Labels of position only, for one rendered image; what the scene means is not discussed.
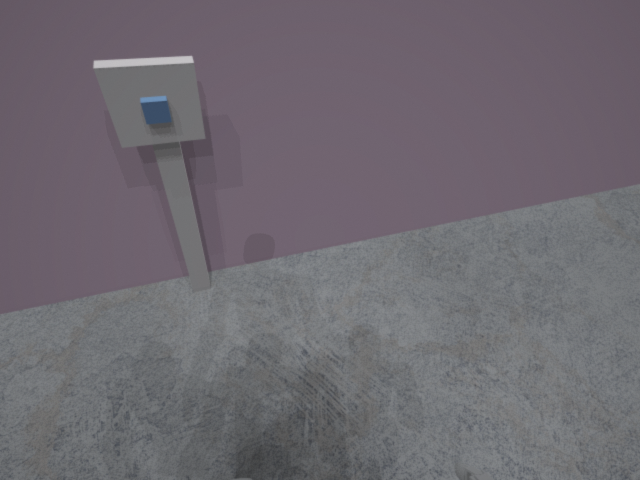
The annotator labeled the button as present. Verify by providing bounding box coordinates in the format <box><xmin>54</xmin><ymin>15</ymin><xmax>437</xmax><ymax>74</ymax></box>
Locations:
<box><xmin>140</xmin><ymin>96</ymin><xmax>172</xmax><ymax>124</ymax></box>

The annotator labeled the panel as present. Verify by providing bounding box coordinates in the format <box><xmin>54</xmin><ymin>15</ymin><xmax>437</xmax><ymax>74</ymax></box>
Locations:
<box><xmin>93</xmin><ymin>56</ymin><xmax>211</xmax><ymax>292</ymax></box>

